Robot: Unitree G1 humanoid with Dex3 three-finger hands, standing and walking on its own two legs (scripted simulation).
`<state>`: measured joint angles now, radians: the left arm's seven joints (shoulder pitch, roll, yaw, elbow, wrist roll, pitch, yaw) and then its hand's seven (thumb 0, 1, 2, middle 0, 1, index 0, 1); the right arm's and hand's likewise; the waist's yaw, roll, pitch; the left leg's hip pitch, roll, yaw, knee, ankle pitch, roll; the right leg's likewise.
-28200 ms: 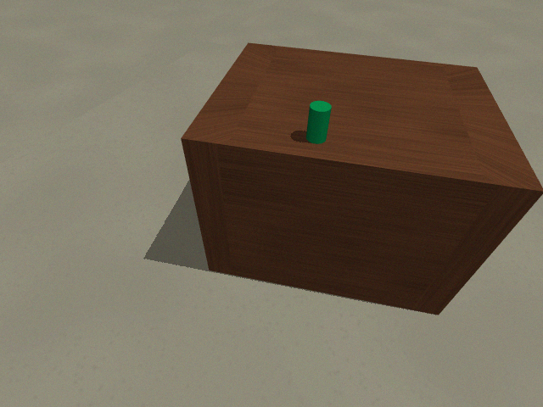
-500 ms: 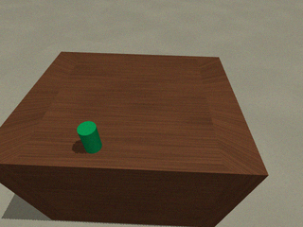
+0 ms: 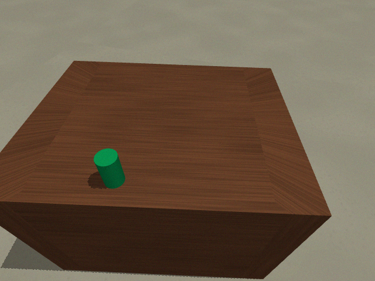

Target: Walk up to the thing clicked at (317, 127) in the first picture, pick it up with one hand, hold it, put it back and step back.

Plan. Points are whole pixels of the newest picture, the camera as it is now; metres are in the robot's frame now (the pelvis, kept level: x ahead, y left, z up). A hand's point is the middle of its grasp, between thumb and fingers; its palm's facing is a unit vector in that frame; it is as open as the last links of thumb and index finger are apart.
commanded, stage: stand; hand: left
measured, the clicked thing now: (110, 169) +0.42 +0.22 -0.03
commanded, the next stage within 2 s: step back in 0.86 s
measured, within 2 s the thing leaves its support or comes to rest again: neither
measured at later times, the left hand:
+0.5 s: hand out of the picture +0.07 +0.26 -0.16, palm faces -0.02 -0.94 -0.34, open 7.4 cm
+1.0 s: hand out of the picture +0.06 +0.27 -0.16, palm faces +0.02 -0.93 -0.36, open 7.4 cm
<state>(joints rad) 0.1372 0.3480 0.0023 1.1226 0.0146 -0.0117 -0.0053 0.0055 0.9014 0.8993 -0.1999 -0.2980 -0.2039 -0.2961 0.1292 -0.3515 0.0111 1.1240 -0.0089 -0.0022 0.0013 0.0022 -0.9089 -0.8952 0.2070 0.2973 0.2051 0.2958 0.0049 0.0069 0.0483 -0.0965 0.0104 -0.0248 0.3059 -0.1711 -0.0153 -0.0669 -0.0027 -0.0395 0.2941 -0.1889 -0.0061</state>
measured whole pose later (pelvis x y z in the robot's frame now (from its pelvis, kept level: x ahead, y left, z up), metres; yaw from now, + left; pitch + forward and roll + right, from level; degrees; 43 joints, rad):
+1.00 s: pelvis -0.02 +0.01 -0.01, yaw +1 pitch -2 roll -1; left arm 0.10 0.36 0.05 1.04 0.00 0.01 0.00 0.00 0.90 0.90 -0.20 -0.30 -0.21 -0.30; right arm 0.09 -0.38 -0.02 1.05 0.00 0.03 0.00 0.00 -0.91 -0.90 0.21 0.30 0.21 0.30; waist 0.00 0.02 0.14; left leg -0.24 0.01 -0.04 0.52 -0.22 0.01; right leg -0.17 -0.01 -0.05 0.43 -0.23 -0.01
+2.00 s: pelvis -0.21 +0.07 -0.03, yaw +2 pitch -2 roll +1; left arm 0.09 0.37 0.06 0.75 0.03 0.05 0.00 0.01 0.90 0.90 -0.20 -0.30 -0.21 -0.30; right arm 0.18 -0.41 -0.05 0.88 -0.01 0.03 -0.02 0.00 -0.91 -0.90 0.21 0.30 0.20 0.30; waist 0.00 -0.01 0.20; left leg -0.26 -0.03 -0.06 0.65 -0.36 -0.01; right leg -0.40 -0.05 -0.03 0.68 -0.24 0.00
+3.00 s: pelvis -0.52 +0.02 -0.02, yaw -3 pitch -2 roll -1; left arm 0.17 0.40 0.08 0.83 0.02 0.07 0.00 0.00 0.90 0.90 -0.20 -0.30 -0.20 -0.30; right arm 0.11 -0.37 -0.03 0.82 -0.03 0.04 -0.01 0.00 -0.90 -0.89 0.21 0.30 0.21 0.30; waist 0.03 -0.04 0.16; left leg -0.38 0.05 -0.01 0.58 -0.17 0.00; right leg -0.31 0.05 0.12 0.96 -0.51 0.02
